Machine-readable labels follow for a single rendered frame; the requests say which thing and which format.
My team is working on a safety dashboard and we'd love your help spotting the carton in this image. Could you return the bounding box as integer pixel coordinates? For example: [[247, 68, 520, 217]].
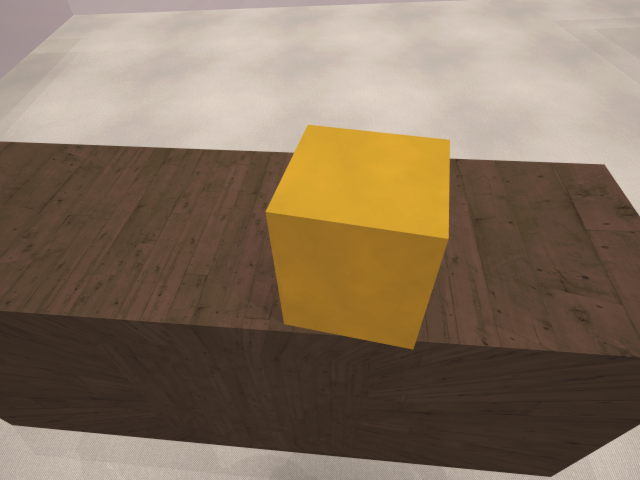
[[266, 125, 450, 349]]

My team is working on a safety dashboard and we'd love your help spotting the pedestal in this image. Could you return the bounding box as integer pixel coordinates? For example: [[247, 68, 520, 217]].
[[0, 141, 640, 477]]

